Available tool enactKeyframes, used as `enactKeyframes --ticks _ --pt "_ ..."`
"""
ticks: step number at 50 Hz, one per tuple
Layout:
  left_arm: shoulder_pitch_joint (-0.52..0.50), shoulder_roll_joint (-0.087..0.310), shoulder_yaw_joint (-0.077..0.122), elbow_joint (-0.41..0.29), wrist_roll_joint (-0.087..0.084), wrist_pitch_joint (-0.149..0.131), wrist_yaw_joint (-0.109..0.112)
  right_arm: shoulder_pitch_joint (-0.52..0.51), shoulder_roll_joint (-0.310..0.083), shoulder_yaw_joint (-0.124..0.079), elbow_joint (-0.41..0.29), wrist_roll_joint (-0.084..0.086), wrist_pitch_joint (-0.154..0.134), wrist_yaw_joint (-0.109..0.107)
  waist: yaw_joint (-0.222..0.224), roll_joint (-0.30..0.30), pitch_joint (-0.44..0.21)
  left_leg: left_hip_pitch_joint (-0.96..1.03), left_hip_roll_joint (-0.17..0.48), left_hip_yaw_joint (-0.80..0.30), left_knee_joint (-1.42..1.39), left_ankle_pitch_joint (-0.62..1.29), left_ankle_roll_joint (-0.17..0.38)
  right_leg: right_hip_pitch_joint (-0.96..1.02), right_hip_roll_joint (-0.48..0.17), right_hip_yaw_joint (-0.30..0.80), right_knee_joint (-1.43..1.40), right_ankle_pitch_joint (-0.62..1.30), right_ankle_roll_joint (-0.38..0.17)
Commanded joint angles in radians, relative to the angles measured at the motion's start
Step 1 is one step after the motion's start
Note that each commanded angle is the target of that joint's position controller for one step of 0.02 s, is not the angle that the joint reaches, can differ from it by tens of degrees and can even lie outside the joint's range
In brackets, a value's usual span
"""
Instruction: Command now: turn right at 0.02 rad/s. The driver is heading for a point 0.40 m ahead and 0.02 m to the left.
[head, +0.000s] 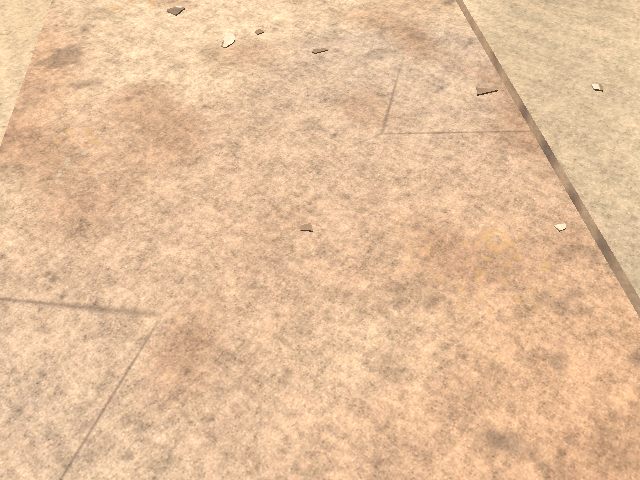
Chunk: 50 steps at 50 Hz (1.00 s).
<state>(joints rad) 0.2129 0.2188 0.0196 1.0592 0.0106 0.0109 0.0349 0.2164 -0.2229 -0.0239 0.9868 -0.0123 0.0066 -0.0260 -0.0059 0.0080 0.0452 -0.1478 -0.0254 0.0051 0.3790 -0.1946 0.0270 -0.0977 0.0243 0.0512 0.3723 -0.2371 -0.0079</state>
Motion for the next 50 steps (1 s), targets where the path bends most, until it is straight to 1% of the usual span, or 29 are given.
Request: enactKeyframes --ticks 1,10,11,13,15,16,17,18,20,21,23,24,25,26,27,28,29,30,32,35,39,41,43,45,46,47,48,49,50 --pt "0.018 0.098 0.01 -0.006 0.0 -0.011 0.004 0.023 -0.091 -0.015 -0.003 0.0 -0.006 -0.002 -0.003 -0.031 0.011 0.016 0.102 -0.104 -0.066 0.071 0.019 -0.068 -0.102 0.095 -0.083 0.1 -0.036" --pt "0.048 0.08 -0.005 0.04 -0.001 -0.016 0.004 0.059 -0.074 -0.001 0.068 0.001 -0.005 -0.003 -0.002 -0.011 0.021 0.0 0.102 -0.103 -0.069 0.047 0.009 -0.083 -0.099 0.095 -0.094 0.062 -0.044" --pt "0.062 0.078 -0.006 0.046 0.0 -0.016 0.004 0.07 -0.071 0.001 0.076 0.0 -0.004 -0.003 0.0 -0.015 0.0 0.004 0.091 -0.096 -0.066 -0.031 0.01 -0.079 -0.092 0.096 -0.105 -0.03 -0.049" --pt "0.082 0.117 0.011 0.045 0.0 -0.006 0.003 0.073 -0.085 -0.007 0.072 -0.006 0.002 0.0 0.007 -0.049 0.022 -0.059 0.037 -0.057 0.01 -0.286 0.028 -0.115 -0.076 0.117 -0.102 -0.341 -0.086" --pt "0.129 0.132 0.023 0.044 0.003 0.002 -0.001 0.037 -0.067 -0.005 0.046 -0.016 0.004 0.009 0.035 -0.095 0.103 -0.213 0.002 -0.031 0.114 -0.398 0.039 -0.133 -0.135 0.227 -0.158 -0.576 -0.144" --pt "0.163 0.141 0.03 0.052 0.004 0.002 -0.001 0.019 -0.033 0.002 0.032 -0.021 -0.002 0.015 0.048 -0.15 0.118 -0.266 -0.017 0.019 0.215 -0.322 0.031 -0.106 -0.203 0.32 -0.215 -0.622 -0.18" --pt "0.171 0.144 0.037 0.055 0.007 -0.002 -0.001 0.01 -0.02 0.005 0.019 -0.029 -0.011 0.019 0.05 -0.177 0.129 -0.287 0.007 0.041 0.304 -0.232 0.028 -0.107 -0.273 0.393 -0.255 -0.599 -0.215" --pt "0.164 0.14 0.04 0.048 0.01 -0.008 -0.003 0.005 -0.037 0.0 0.01 -0.028 -0.021 0.023 0.044 -0.159 0.123 -0.306 0.032 0.027 0.357 -0.224 0.031 -0.104 -0.3 0.412 -0.273 -0.54 -0.231" --pt "0.128 0.145 0.047 0.032 0.012 -0.023 -0.008 0.021 -0.055 -0.009 -0.003 -0.021 -0.041 0.034 0.016 -0.133 0.098 -0.297 0.053 0.014 0.348 -0.258 0.041 -0.085 -0.286 0.357 -0.253 -0.435 -0.223" --pt "0.099 0.142 0.049 0.022 0.007 -0.028 -0.01 0.048 -0.047 -0.01 0.0 -0.016 -0.049 0.038 -0.008 -0.133 0.091 -0.225 0.046 0.028 0.285 -0.244 0.048 -0.123 -0.255 0.301 -0.232 -0.402 -0.206" --pt "0.032 0.134 0.052 0.0 -0.003 -0.032 -0.014 0.204 -0.018 -0.012 0.053 -0.006 -0.059 0.033 -0.088 -0.107 0.087 0.078 -0.008 0.086 0.078 -0.13 0.057 -0.313 -0.171 0.187 -0.121 -0.39 -0.166" --pt "0.015 0.105 0.047 -0.014 0.005 -0.038 -0.016 0.29 -0.039 -0.021 0.085 -0.009 -0.063 0.023 -0.116 -0.025 0.088 0.209 0.006 0.032 0.007 -0.163 0.054 -0.415 -0.116 0.127 0.013 -0.353 -0.145" --pt "0.007 0.028 0.026 -0.037 0.011 -0.05 -0.023 0.411 -0.107 -0.036 0.105 -0.025 -0.073 0.013 -0.146 0.2 0.034 0.312 0.241 -0.311 -0.171 -0.401 0.077 -0.514 -0.007 -0.025 0.348 -0.286 -0.104" --pt "-0.008 0.034 0.028 -0.075 0.014 -0.056 -0.033 0.474 -0.193 -0.055 0.126 -0.012 -0.067 0.016 -0.132 0.301 0.059 0.282 0.403 -0.657 -0.313 -0.64 0.157 -0.673 0.054 -0.077 0.544 -0.331 -0.1" --pt "-0.019 0.081 0.036 -0.083 0.035 -0.061 -0.043 0.368 -0.151 -0.046 0.103 -0.014 -0.063 0.016 -0.065 0.161 0.141 0.169 0.413 -0.66 -0.322 -0.674 0.185 -0.683 -0.024 -0.021 0.676 -0.242 -0.111" --pt "-0.027 0.075 0.035 -0.077 0.029 -0.067 -0.057 0.27 -0.115 -0.035 0.064 -0.011 -0.073 0.023 -0.025 0.067 0.164 0.108 0.366 -0.551 -0.309 -0.566 0.172 -0.668 -0.063 -0.008 0.702 -0.134 -0.11" --pt "-0.003 0.055 0.031 -0.064 0.021 -0.074 -0.065 0.225 -0.101 -0.031 0.046 -0.009 -0.085 0.025 -0.002 0.046 0.142 0.103 0.313 -0.439 -0.31 -0.41 0.154 -0.633 -0.084 -0.013 0.692 -0.061 -0.096" --pt "0.0 0.057 0.033 -0.058 0.025 -0.076 -0.071 0.219 -0.084 -0.025 0.041 -0.006 -0.095 0.022 0.007 0.039 0.116 0.12 0.279 -0.357 -0.309 -0.268 0.141 -0.612 -0.096 -0.028 0.678 -0.008 -0.082" --pt "-0.005 0.054 0.035 -0.058 0.029 -0.068 -0.076 0.274 -0.055 -0.015 0.066 -0.005 -0.109 0.019 0.004 0.053 0.074 0.171 0.232 -0.232 -0.277 0.008 0.13 -0.612 -0.09 -0.067 0.68 0.045 -0.061" --pt "-0.1 0.04 0.03 -0.1 0.026 -0.055 -0.073 0.358 -0.041 -0.004 0.098 -0.003 -0.112 0.017 -0.015 0.07 0.064 0.21 0.213 -0.141 -0.236 0.319 0.134 -0.663 -0.08 -0.113 0.646 0.073 -0.036" --pt "-0.279 0.013 0.01 -0.181 0.015 -0.053 -0.074 0.371 -0.04 0.005 0.101 -0.006 -0.111 0.01 -0.043 0.087 0.099 0.165 0.187 -0.077 -0.239 0.472 0.135 -0.606 -0.048 -0.17 0.409 0.137 -0.027" --pt "-0.31 0.007 0.002 -0.199 0.009 -0.055 -0.07 0.37 -0.047 0.006 0.107 -0.008 -0.112 0.006 -0.042 0.096 0.111 0.156 0.188 -0.049 -0.222 0.596 0.131 -0.522 -0.023 -0.195 0.291 0.16 -0.046" --pt "-0.246 0.021 0.005 -0.189 0.008 -0.062 -0.056 0.354 -0.06 0.006 0.113 -0.008 -0.113 0.003 -0.012 0.107 0.075 0.164 0.193 -0.023 -0.125 0.884 0.109 -0.382 0.021 -0.211 0.233 0.167 -0.078" --pt "-0.025 0.067 0.024 -0.118 0.006 -0.079 -0.037 0.314 -0.082 0.002 0.11 -0.004 -0.114 -0.004 0.075 0.119 -0.036 0.192 0.187 -0.026 0.096 1.027 0.08 -0.174 0.064 -0.183 0.178 0.198 -0.114" --pt "0.107 0.084 0.034 -0.076 0.014 -0.093 -0.03 0.282 -0.093 -0.002 0.106 0.011 -0.112 -0.003 0.141 0.108 -0.091 0.15 0.164 -0.008 0.264 0.928 0.063 -0.017 0.039 -0.163 0.067 0.33 -0.13" --pt "0.228 0.145 0.05 -0.043 0.039 -0.103 -0.022 0.29 -0.068 0.005 0.087 0.023 -0.114 0.0 0.164 0.052 -0.185 -0.011 0.119 0.003 0.493 0.581 0.049 0.214 -0.111 -0.043 0.109 0.551 -0.155" --pt "0.267 0.22 0.063 -0.039 0.057 -0.102 -0.031 0.447 0.043 0.018 0.094 0.047 -0.102 -0.005 0.077 -0.184 -0.342 -0.254 -0.046 0.046 0.903 -0.435 0.021 0.466 -0.451 0.317 0.214 1.17 -0.313" --pt "0.247 0.207 0.069 -0.052 -0.006 -0.089 -0.04 0.489 -0.023 -0.005 0.123 0.045 -0.083 -0.014 0.075 -0.085 -0.441 -0.285 -0.056 -0.088 1.026 -0.394 0.023 0.425 -0.467 0.435 0.127 1.094 -0.396" --pt "0.097 0.144 0.053 -0.084 -0.021 -0.084 -0.037 0.38 -0.036 -0.009 0.098 0.017 -0.075 -0.011 0.038 -0.047 -0.274 -0.318 -0.003 -0.085 1.003 -0.303 0.019 0.239 -0.416 0.331 0.04 0.882 -0.372"
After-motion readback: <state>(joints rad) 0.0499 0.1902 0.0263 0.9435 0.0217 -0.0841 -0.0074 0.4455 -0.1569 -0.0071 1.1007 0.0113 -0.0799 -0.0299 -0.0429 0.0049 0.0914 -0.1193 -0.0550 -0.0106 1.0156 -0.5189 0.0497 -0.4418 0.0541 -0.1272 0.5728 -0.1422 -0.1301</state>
